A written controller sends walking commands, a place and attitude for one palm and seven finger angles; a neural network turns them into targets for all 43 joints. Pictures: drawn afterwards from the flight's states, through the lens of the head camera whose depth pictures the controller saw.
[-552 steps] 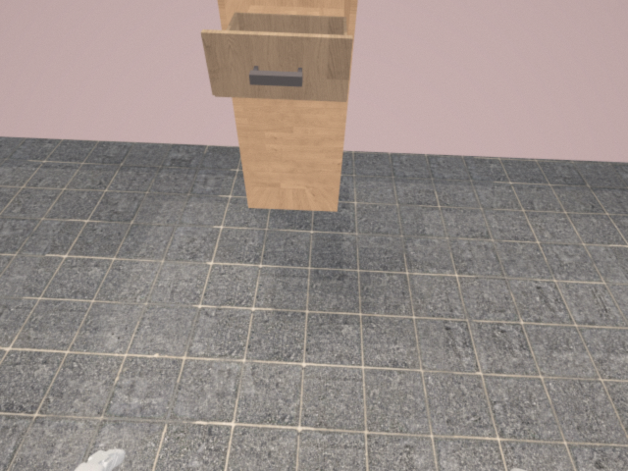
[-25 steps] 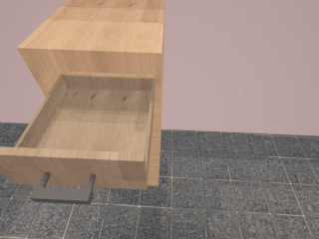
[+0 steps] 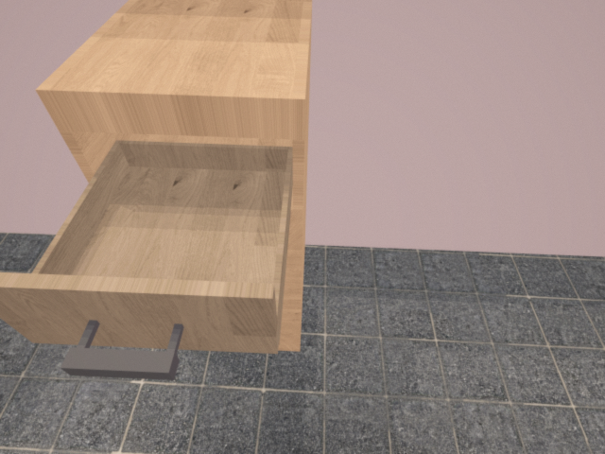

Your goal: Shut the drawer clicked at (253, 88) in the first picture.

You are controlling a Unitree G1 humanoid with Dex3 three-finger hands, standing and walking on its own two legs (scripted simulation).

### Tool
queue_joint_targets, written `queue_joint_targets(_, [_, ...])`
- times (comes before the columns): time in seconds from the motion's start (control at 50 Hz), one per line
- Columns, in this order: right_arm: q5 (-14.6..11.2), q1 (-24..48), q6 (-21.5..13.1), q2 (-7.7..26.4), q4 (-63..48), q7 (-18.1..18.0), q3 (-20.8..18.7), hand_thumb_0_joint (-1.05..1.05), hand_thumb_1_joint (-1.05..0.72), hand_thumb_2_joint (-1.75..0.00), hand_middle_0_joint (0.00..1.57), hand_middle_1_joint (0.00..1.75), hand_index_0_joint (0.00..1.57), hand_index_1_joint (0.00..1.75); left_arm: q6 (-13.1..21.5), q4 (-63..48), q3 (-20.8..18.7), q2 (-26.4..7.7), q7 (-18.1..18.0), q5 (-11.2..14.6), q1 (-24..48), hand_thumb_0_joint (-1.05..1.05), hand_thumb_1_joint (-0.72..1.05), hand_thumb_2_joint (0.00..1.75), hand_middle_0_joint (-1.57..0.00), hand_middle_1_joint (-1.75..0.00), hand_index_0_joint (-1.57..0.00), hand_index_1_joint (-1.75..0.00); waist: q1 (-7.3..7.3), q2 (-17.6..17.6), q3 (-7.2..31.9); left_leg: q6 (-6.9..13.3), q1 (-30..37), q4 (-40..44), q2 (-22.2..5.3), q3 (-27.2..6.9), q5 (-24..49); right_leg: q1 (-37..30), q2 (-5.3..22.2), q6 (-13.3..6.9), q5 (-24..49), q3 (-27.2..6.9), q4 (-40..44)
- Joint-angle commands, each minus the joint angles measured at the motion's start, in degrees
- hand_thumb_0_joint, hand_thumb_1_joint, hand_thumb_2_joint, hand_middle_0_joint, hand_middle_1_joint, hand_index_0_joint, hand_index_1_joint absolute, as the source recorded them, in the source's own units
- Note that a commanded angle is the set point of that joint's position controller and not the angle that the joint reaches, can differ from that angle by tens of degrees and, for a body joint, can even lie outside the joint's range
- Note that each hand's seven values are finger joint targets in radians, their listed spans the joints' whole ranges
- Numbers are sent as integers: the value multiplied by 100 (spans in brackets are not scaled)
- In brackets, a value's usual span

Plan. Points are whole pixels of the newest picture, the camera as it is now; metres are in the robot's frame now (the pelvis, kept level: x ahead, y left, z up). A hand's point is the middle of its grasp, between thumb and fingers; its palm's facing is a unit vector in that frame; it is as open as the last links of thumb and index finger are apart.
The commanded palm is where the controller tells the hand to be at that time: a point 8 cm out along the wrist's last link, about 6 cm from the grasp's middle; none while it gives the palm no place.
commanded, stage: look again from close up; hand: left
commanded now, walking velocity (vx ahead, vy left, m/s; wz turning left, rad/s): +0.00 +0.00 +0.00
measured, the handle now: (128, 346) +0.24 +0.24 +0.03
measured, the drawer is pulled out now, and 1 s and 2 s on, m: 0.30 0.30 0.30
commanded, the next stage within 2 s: shuffle to correct the standing spot in 0.10 s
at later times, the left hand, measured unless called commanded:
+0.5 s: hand out of the picture -0.02 +0.20 -0.18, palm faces +0.05 -0.97 -0.24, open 7.4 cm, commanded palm none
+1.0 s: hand out of the picture -0.03 +0.16 -0.18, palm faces +0.03 -0.98 -0.20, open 7.4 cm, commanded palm none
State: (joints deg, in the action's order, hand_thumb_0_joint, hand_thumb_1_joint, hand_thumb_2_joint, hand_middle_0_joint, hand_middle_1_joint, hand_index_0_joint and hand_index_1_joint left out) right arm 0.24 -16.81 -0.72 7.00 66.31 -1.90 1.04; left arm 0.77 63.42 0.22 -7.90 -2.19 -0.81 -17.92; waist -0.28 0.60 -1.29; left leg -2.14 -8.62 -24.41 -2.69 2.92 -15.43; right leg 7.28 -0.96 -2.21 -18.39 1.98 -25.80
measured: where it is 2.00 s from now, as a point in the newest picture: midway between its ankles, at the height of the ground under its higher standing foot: outside the picture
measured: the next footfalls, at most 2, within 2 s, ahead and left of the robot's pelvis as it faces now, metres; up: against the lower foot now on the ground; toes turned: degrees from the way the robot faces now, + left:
none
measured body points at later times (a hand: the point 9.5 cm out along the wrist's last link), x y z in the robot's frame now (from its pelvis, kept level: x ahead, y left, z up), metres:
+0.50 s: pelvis -0.03 +0.01 -0.01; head +0.00 +0.00 +0.44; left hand -0.02 +0.25 -0.16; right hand -0.01 -0.22 -0.17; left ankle -0.03 +0.14 -0.74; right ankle -0.05 -0.09 -0.74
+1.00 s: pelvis +0.00 +0.01 -0.01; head +0.02 -0.01 +0.44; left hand -0.03 +0.22 -0.16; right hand +0.00 -0.21 -0.18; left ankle -0.03 +0.14 -0.74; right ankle -0.06 -0.08 -0.74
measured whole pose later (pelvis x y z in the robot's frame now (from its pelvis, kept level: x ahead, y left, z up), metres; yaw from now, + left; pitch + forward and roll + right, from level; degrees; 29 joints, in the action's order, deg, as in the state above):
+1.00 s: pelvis +0.00 +0.01 -0.01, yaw +1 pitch +1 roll +0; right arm 0.8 -17.2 -0.5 9.5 61.5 -0.8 0.5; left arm 2.2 62.5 1.2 -5.8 -2.4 -0.9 -20.7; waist 0.8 -2.4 -1.1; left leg -1.4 -13.9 -31.5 -2.0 1.7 -18.9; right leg 9.9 -1.1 -2.6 -22.0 3.4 -30.4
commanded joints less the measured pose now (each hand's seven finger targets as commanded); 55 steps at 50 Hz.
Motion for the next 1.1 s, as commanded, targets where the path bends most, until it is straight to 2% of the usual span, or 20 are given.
queue_joint_targets(0.0, [10,-411,-81,481,-106,-37,-99,0,-90,-90,20,30,20,30,81,-134,-100,-576,-41,22,-478,0,90,90,-20,-30,-20,-30,-19,-51,-335,302,-26,214,-334,-324,1288,353,659,1,1698,-560,495])
queue_joint_targets(0.16, [7,-431,-100,487,-104,-44,-100,0,-90,-90,20,30,20,30,79,-141,-106,-542,-39,17,-523,0,90,90,-20,-30,-20,-30,-21,-91,-270,324,21,203,-341,-357,1449,338,643,9,1707,-540,469])
queue_joint_targets(0.34, [13,-257,67,691,-557,-64,-293,0,-90,-90,20,30,20,30,-18,-490,-325,-874,-120,-6,-474,0,90,90,-20,-30,-20,-30,-89,-38,112,265,-194,-476,-350,-277,2454,273,975,-208,3209,-772,-291])
queue_joint_targets(0.38, [28,-180,133,727,-713,-54,-351,0,-90,-90,20,30,20,30,-56,-583,-374,-959,-124,-12,-450,0,90,90,-20,-30,-20,-30,-110,173,176,222,-379,-807,-247,-192,2153,286,1160,-315,3301,-945,-290])
queue_joint_targets(0.44, [13,-152,191,573,-827,-25,-387,0,-90,-90,20,30,20,30,-110,-694,-389,-1057,-118,-54,-249,0,90,90,-20,-30,-20,-30,-37,767,54,153,-531,-1112,53,-75,563,647,1542,-656,2740,-1342,83])
queue_joint_targets(0.48, [25,-283,160,525,-792,28,-376,0,-90,-90,20,30,20,30,-133,-832,-331,-965,-80,-62,132,0,90,90,-20,-30,-20,-30,142,744,-123,196,-165,-570,7,-165,113,1396,1294,-448,1128,-1096,199])
queue_joint_targets(0.52, [82,-322,94,668,-720,64,-345,0,-90,-90,20,30,20,30,-144,-883,-275,-739,-22,-57,213,0,90,90,-20,-30,-20,-30,141,134,-304,371,-212,84,-300,-612,-313,1649,639,-102,-652,-685,165])
queue_joint_targets(0.58, [114,-194,22,966,-670,77,-353,0,-90,-90,20,30,20,30,-141,-738,-215,-549,37,-76,-52,0,90,90,-20,-30,-20,-30,9,-761,-283,735,-963,1328,-864,-1622,-2216,930,202,110,-772,27,-648])
queue_joint_targets(0.64, [107,-4,24,1039,-730,75,-361,0,-90,-90,20,30,20,30,-135,-617,-172,-454,102,-127,-320,0,90,90,-20,-30,-20,-30,-127,-791,-434,869,-1343,1528,-952,-1673,-2540,744,126,48,-664,137,-1125])
queue_joint_targets(0.72, [93,-75,18,874,-628,53,-310,0,-90,-90,20,30,20,30,-53,-500,-159,-423,109,-76,-557,0,90,90,-20,-30,-20,-30,-160,-670,-532,730,-1299,1018,-624,-1226,-1793,492,244,87,-222,-100,-136])
queue_joint_targets(0.78, [48,-166,-40,496,-587,37,-207,0,-90,-90,20,30,20,30,78,-368,-165,-684,61,-14,-651,0,90,90,-20,-30,-20,-30,-96,403,-448,392,-987,-105,17,-364,-214,477,845,-117,54,-1074,733])
queue_joint_targets(0.8, [73,486,-66,795,-852,110,-204,0,-90,-90,20,30,20,30,210,-162,-138,-723,-161,-86,-814,0,90,90,-20,-30,-20,-30,-216,94,-737,169,-830,-1126,-53,-296,55,1112,1121,-98,1616,-1380,856])
queue_joint_targets(0.82, [71,-28,-3,392,-975,158,-184,0,-90,-90,20,30,20,30,259,-512,-122,-993,-127,-38,-271,0,90,90,-20,-30,-20,-30,263,253,-335,239,-825,-1299,-19,-230,-492,1067,1346,-306,647,-1340,985])
queue_joint_targets(0.84, [105,-136,2,399,-897,184,-150,0,-90,-90,20,30,20,30,294,-629,-152,-1009,-89,-45,-121,0,90,90,-20,-30,-20,-30,248,11,-235,237,-627,-1053,6,-95,-360,978,1334,-416,1123,-1254,850])
queue_joint_targets(0.86, [82,-268,-12,403,-852,178,-135,0,-90,-90,20,30,20,30,317,-591,-139,-929,-86,-25,-109,0,90,90,-20,-30,-20,-30,288,317,-84,259,-573,-957,29,-107,-211,782,1172,-405,1259,-1053,705])
queue_joint_targets(0.92, [50,-459,-139,575,-745,104,-108,0,-90,-90,20,30,20,30,354,-455,-84,-651,-108,26,-401,0,90,90,-20,-30,-20,-30,214,595,433,369,-311,-585,-169,-319,1128,-5,847,-215,3526,-592,-28])
queue_joint_targets(0.96, [25,-390,-155,632,-681,59,-105,0,-90,-90,20,30,20,30,314,-380,-76,-700,-113,41,-611,0,90,90,-20,-30,-20,-30,113,227,542,382,-222,-740,-162,-236,1820,-257,798,-87,4237,-491,-275])
queue_joint_targets(1.0, [3,-265,-130,607,-686,22,-104,0,-90,-90,20,30,20,30,299,-324,-96,-746,-130,48,-705,0,90,90,-20,-30,-20,-30,67,544,380,346,-415,-753,-106,-142,1439,-396,896,-22,4976,-531,-216])
queue_joint_targets(1.04, [3,-257,-111,590,-658,10,-105,0,-90,-90,20,30,20,30,268,-307,-89,-749,-135,30,-735,0,90,90,-20,-30,-20,-30,76,669,254,343,-441,-630,-69,-82,1239,-437,899,23,5259,-502,-241])
queue_joint_targets(1.08, [13,-275,-98,656,-583,-7,-119,0,-90,-90,20,30,20,30,217,-347,-95,-754,-146,35,-639,0,90,90,-20,-30,-20,-30,98,341,173,348,-305,-597,-116,-119,1597,-318,838,11,4778,-431,-259])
